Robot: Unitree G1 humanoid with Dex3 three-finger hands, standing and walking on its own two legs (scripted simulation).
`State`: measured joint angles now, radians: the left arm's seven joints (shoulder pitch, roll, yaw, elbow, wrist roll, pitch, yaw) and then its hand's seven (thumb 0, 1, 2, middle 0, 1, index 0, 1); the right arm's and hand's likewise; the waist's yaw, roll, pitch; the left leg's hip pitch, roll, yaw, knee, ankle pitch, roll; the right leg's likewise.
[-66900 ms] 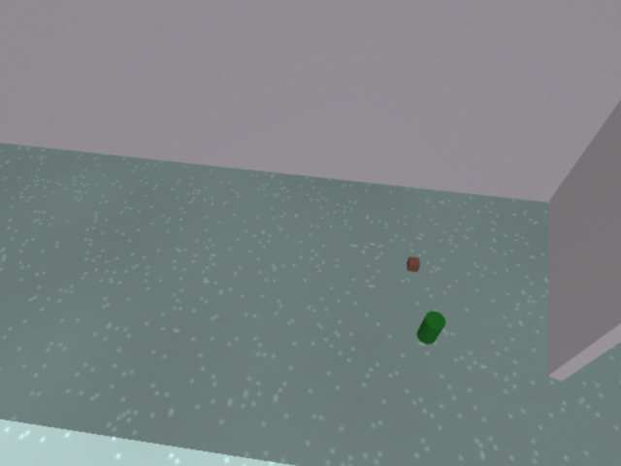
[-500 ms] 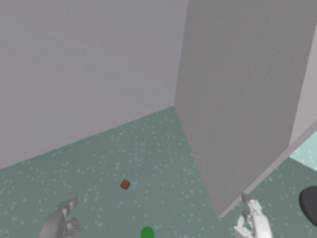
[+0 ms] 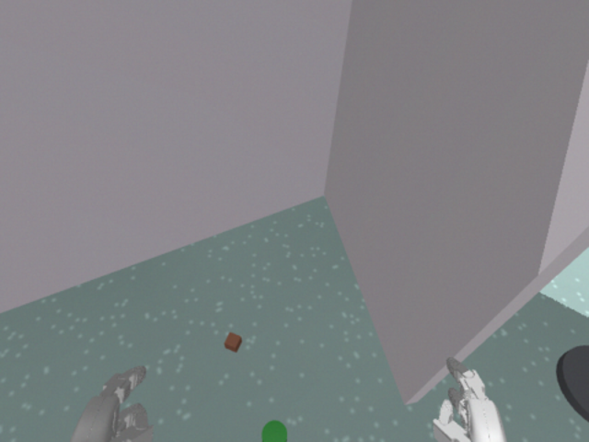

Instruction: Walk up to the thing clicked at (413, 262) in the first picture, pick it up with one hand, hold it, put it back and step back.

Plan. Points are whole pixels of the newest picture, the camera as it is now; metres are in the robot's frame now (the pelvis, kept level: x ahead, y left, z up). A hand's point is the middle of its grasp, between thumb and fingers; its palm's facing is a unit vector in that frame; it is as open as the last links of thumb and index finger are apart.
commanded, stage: stand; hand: left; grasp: from above
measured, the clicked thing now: (233, 342) +0.54 +0.17 -0.69
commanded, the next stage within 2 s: none
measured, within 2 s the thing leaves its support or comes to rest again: neither
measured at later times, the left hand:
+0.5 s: hand out of the picture +0.06 +0.24 -0.11, palm faces +0.04 -0.94 -0.33, open 7.4 cm
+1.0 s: hand out of the picture +0.03 +0.24 -0.09, palm faces +0.04 -0.94 -0.34, open 7.4 cm
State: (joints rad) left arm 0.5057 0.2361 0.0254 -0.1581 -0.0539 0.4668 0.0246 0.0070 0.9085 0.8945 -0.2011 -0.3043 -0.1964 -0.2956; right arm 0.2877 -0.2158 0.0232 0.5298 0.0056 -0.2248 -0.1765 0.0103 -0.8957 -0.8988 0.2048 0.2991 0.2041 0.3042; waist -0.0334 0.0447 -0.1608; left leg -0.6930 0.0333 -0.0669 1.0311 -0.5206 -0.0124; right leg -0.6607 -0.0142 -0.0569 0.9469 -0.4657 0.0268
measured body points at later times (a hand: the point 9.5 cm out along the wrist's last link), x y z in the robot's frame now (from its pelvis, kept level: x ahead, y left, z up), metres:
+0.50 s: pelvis +0.00 +0.00 +0.05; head +0.01 +0.00 +0.50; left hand +0.06 +0.28 -0.08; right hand +0.09 -0.28 -0.08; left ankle +0.00 +0.12 -0.68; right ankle +0.00 -0.14 -0.68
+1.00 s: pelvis -0.01 +0.00 +0.07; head -0.02 -0.01 +0.52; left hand +0.03 +0.29 -0.07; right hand +0.06 -0.29 -0.07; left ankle +0.00 +0.12 -0.68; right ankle +0.00 -0.14 -0.68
